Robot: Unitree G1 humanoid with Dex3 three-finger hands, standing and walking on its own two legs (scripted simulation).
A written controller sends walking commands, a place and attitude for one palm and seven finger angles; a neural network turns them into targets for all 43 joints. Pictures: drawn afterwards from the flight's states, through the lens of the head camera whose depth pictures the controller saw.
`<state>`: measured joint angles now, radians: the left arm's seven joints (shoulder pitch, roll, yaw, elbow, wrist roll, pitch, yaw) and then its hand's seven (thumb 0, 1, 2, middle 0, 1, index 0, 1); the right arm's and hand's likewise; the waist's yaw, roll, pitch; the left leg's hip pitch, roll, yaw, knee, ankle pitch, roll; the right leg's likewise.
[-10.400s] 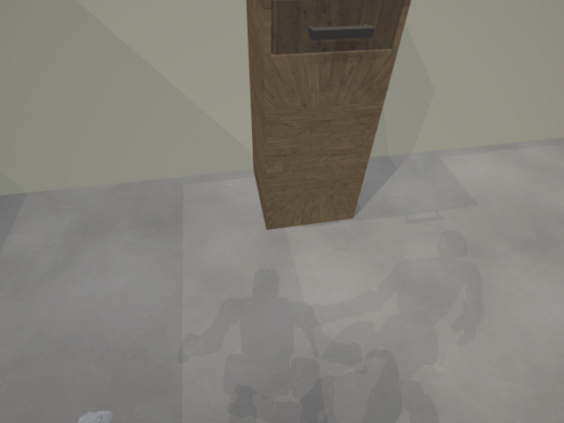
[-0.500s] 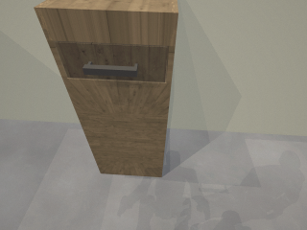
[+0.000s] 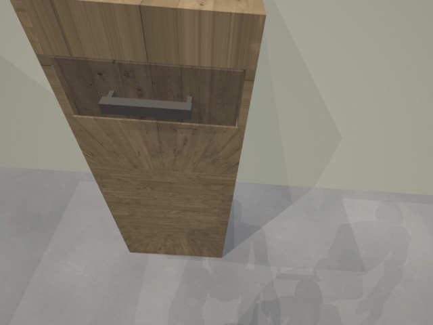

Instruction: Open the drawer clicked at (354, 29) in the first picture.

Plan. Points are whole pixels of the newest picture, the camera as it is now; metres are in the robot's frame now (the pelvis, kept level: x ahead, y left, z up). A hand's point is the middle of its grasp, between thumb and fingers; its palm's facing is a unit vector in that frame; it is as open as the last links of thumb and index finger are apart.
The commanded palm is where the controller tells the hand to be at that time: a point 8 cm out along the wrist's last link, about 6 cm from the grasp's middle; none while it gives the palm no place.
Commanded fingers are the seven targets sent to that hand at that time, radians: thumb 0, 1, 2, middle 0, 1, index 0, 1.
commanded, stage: come to a stop and stand still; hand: left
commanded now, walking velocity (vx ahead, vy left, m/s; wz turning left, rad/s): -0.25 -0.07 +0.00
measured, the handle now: (148, 102) +0.52 +0.18 +0.13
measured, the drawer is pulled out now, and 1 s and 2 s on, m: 0.00 0.00 0.00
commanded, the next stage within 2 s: look again from close up in 1.24 s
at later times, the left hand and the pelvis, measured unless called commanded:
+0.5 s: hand out of the picture +0.08 +0.21 -0.18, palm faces +0.09 -0.98 -0.18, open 7.3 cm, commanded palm none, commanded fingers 0.00 0.90 0.90 -0.20 -0.30 -0.20 -0.30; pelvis +0.01 +0.03 +0.00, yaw +2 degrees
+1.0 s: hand out of the picture -0.04 +0.19 -0.16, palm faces +0.04 -0.98 -0.19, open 7.3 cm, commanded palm none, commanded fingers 0.00 0.90 0.90 -0.20 -0.30 -0.20 -0.30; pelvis -0.02 +0.03 +0.01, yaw +1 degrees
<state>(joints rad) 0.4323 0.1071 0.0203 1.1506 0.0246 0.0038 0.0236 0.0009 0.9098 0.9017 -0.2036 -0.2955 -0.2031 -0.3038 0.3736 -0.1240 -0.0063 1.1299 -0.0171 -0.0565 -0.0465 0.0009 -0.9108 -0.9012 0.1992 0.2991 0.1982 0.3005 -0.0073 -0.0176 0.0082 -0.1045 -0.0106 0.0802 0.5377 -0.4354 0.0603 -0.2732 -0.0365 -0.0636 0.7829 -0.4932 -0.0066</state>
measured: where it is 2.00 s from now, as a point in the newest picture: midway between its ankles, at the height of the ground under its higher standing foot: outside the picture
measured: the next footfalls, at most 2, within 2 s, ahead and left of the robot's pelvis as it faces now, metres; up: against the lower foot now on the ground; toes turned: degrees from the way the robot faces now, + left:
right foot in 0.16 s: +0.11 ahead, -0.12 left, +0.00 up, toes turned -5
left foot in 0.44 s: +0.06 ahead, +0.13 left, +0.00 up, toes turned +6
